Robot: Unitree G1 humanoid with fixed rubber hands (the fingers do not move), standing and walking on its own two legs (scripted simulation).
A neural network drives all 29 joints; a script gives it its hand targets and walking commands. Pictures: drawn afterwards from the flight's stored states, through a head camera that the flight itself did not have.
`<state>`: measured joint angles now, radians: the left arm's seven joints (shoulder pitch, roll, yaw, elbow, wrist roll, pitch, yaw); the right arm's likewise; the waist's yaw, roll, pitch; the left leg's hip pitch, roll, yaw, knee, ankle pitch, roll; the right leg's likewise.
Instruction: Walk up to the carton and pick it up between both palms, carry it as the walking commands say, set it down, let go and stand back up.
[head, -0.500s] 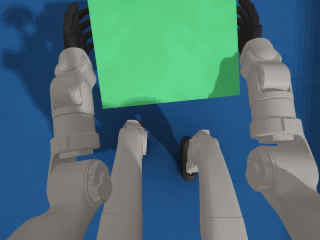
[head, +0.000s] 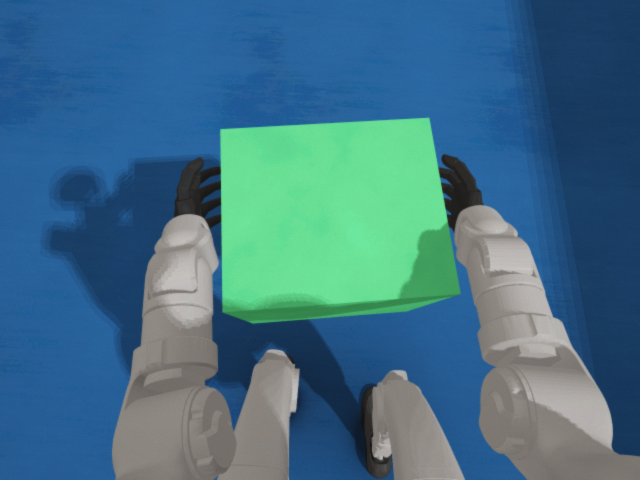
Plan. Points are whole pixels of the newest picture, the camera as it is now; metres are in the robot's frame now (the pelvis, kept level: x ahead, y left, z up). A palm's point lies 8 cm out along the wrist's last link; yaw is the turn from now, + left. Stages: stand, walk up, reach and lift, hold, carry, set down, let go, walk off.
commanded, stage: reach and lift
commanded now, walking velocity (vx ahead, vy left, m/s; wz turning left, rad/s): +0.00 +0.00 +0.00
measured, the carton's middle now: (328, 235) +0.43 +0.04 -0.11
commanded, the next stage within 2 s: none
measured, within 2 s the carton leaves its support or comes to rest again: neither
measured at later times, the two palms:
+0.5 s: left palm (174, 201) +0.39 +0.20 +0.05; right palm (499, 199) +0.43 -0.14 +0.04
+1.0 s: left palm (142, 195) +0.37 +0.20 +0.13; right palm (544, 191) +0.40 -0.14 +0.11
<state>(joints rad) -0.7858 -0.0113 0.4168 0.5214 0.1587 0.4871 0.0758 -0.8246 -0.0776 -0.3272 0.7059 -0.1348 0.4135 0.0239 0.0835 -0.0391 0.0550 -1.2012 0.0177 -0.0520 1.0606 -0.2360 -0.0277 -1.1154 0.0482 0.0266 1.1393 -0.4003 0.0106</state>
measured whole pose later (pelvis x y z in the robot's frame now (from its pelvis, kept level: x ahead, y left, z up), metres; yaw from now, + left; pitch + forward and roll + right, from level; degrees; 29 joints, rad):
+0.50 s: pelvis +0.08 +0.00 +0.08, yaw -1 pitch +18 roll +0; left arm -0.37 -0.15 0.39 0.34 0.27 0.44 0.00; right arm -0.42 0.04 -0.28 0.54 -0.23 0.40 0.07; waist 0.09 -0.03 -0.09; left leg -0.74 0.02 -0.01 0.61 -0.18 -0.02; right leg -0.66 0.03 0.07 0.67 -0.31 0.01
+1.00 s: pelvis +0.10 -0.01 +0.11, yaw +1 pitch +0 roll +0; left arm -0.22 -0.14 0.34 0.26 0.27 0.60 -0.02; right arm -0.25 0.07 -0.21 0.41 -0.24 0.57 0.06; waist 0.10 -0.01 -0.03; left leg -0.24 0.02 -0.03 0.37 -0.14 -0.03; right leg -0.15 0.02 0.05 0.41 -0.27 -0.01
